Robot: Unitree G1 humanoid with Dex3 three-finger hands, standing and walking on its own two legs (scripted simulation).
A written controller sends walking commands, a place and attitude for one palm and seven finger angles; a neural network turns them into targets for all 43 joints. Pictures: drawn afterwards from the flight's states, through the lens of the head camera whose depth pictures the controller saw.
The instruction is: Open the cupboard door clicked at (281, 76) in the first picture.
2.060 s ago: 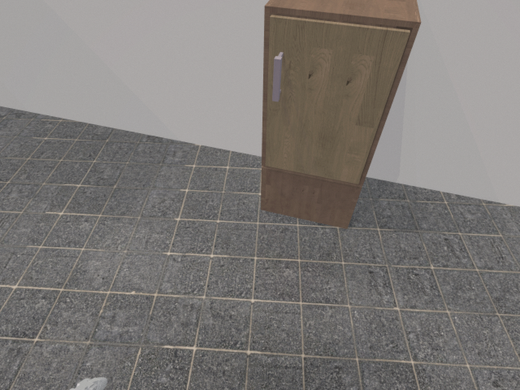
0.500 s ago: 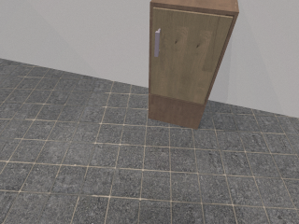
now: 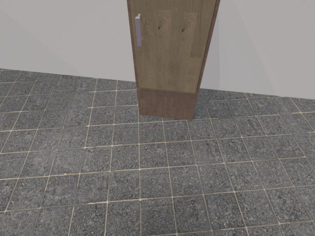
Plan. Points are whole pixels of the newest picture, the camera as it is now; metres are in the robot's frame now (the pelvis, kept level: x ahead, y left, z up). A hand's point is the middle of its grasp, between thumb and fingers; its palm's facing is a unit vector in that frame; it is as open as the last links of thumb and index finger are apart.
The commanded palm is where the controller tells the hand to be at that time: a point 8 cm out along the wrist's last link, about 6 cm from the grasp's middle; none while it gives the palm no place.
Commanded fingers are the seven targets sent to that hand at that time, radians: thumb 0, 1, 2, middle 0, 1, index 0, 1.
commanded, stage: turn to face it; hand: left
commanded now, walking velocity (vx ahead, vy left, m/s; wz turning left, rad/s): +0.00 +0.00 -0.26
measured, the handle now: (139, 30) +1.05 +0.14 -0.01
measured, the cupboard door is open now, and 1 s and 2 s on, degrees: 0 0 0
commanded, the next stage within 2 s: take the last steps up to it in 0.08 s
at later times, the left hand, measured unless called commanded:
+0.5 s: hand out of the picture +0.05 +0.17 -0.16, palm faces -0.05 -0.98 -0.21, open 7.4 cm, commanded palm none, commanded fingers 0.00 0.90 0.90 -0.20 -0.30 -0.20 -0.30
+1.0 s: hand (85, 199) +0.25 +0.25 -0.17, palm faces -0.07 -0.99 -0.15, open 7.4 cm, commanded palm none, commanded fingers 0.00 0.90 0.90 -0.20 -0.30 -0.20 -0.30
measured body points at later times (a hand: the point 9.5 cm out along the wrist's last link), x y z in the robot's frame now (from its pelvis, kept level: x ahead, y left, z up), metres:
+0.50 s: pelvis +0.04 +0.00 +0.01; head +0.03 -0.01 +0.46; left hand +0.06 +0.23 -0.14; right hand +0.02 -0.24 -0.16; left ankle +0.04 +0.12 -0.67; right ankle -0.03 -0.09 -0.73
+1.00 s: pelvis +0.21 +0.07 +0.01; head +0.22 +0.10 +0.46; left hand +0.25 +0.30 -0.16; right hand +0.21 -0.17 -0.13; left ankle +0.23 +0.13 -0.73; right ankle +0.18 -0.06 -0.64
